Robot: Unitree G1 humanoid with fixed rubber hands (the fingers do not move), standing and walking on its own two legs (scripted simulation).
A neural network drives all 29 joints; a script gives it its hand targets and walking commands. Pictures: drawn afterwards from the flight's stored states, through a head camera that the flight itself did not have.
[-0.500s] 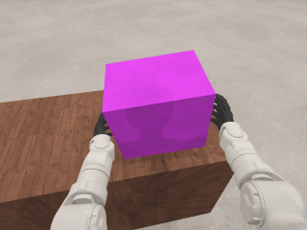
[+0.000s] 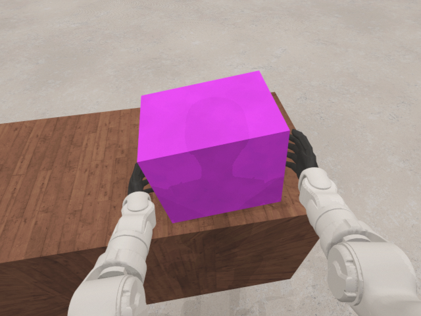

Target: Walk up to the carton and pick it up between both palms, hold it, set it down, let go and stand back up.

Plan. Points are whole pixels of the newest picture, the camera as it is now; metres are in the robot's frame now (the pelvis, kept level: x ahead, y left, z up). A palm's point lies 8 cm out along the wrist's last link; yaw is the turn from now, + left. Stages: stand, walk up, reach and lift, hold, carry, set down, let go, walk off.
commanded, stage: set down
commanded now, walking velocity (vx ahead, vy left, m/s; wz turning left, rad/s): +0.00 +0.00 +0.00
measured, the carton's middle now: (213, 150) +0.48 +0.06 +0.04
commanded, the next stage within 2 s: none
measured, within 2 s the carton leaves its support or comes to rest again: rests again in 0.50 s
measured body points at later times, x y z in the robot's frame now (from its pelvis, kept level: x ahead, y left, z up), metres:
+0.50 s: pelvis +0.02 +0.00 -0.01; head +0.14 +0.00 +0.42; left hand +0.40 +0.22 -0.03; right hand +0.47 -0.13 -0.02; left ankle +0.02 +0.12 -0.74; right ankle -0.06 -0.07 -0.74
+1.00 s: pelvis +0.02 -0.01 -0.01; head +0.16 -0.02 +0.41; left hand +0.41 +0.22 -0.05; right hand +0.48 -0.13 -0.03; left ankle +0.03 +0.11 -0.74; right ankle -0.06 -0.07 -0.74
